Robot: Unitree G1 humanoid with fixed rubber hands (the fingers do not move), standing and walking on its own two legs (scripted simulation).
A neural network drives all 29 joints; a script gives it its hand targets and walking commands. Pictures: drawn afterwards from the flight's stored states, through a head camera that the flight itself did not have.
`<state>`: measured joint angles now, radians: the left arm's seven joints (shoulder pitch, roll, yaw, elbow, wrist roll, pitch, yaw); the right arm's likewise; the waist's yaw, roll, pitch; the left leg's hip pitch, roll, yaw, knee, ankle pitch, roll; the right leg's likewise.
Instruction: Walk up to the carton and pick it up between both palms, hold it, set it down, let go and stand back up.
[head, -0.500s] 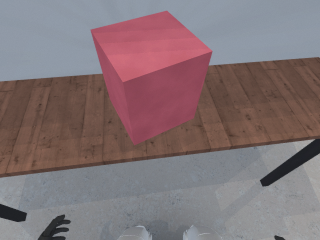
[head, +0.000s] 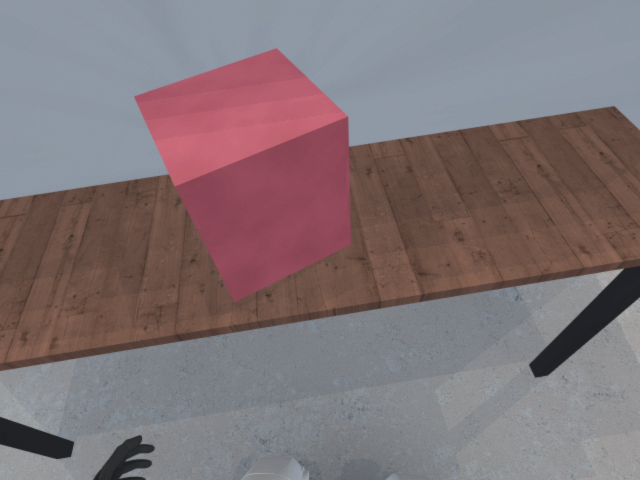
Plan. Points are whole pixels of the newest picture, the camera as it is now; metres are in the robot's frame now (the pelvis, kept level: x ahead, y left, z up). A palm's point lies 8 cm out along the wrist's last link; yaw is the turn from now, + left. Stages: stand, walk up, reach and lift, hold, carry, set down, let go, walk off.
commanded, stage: walk up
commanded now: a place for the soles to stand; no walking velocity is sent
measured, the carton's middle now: (255, 179) +0.51 +0.12 +0.07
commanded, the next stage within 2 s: none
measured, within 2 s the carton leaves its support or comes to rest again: neither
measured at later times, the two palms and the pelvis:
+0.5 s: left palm out of the picture +0.13 +0.35 -0.11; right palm out of the picture +0.11 -0.25 -0.11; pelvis +0.03 +0.04 -0.01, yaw +3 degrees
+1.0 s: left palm out of the picture +0.13 +0.28 -0.08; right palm out of the picture +0.09 -0.30 -0.13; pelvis +0.02 -0.02 +0.00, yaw +2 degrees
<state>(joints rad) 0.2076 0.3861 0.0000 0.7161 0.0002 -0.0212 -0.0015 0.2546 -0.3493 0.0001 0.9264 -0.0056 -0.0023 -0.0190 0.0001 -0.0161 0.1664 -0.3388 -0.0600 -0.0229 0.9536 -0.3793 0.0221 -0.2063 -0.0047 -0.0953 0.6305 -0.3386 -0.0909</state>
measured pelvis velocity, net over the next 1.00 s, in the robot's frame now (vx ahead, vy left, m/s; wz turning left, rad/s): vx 0.02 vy -0.02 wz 0.03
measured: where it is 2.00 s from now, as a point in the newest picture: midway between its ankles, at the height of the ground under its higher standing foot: outside the picture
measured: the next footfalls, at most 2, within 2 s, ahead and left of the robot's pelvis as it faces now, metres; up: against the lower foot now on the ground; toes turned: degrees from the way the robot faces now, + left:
left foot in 0.24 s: +0.11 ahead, +0.13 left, +0.00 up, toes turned -1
right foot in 0.68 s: +0.06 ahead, -0.06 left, +0.00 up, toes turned -4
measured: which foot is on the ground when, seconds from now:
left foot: up 0.00-0.22, down 0.24-0.70, up 0.72-1.00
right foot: down 0.00-0.26, up 0.28-0.66, down 0.68-1.00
